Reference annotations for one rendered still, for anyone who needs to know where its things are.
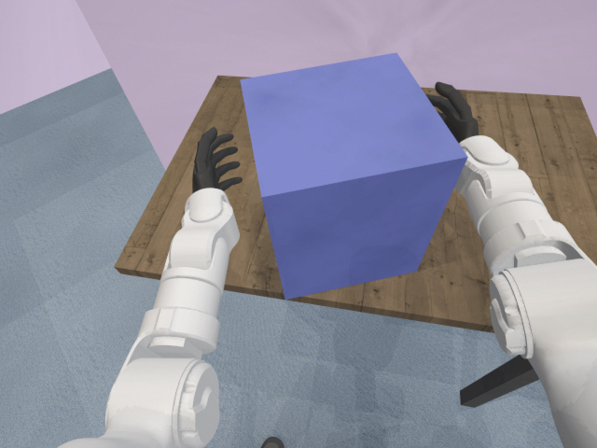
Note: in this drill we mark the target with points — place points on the left robot forearm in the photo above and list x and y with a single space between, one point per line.
183 322

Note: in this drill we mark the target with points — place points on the table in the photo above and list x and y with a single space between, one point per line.
551 138

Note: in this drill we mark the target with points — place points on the robot right upper arm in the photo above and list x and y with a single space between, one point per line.
547 313

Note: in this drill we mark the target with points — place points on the right robot forearm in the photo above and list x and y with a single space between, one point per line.
509 216

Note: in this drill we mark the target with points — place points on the robot left upper arm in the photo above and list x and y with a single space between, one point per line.
160 403

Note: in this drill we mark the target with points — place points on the left robot hand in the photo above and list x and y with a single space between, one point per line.
205 175

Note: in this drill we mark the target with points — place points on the right robot hand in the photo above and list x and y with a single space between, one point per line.
456 114

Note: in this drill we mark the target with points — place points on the carton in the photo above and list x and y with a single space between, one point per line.
355 168

